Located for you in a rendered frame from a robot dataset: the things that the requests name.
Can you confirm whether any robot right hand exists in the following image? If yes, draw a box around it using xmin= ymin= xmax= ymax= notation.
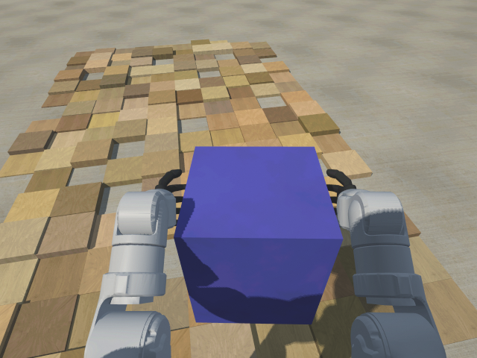
xmin=326 ymin=169 xmax=356 ymax=227

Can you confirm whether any left robot upper arm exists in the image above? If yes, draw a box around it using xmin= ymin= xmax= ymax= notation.
xmin=86 ymin=311 xmax=171 ymax=358

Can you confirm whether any robot left forearm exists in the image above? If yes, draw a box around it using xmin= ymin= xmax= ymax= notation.
xmin=84 ymin=189 xmax=176 ymax=358

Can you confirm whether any robot right forearm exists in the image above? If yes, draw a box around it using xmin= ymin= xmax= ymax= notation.
xmin=337 ymin=189 xmax=446 ymax=357

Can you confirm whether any carton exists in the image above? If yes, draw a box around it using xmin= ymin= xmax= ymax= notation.
xmin=174 ymin=146 xmax=343 ymax=324

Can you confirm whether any robot left hand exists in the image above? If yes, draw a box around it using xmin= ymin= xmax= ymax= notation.
xmin=155 ymin=169 xmax=186 ymax=226

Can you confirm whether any right robot upper arm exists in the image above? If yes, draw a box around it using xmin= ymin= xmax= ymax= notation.
xmin=350 ymin=313 xmax=446 ymax=358

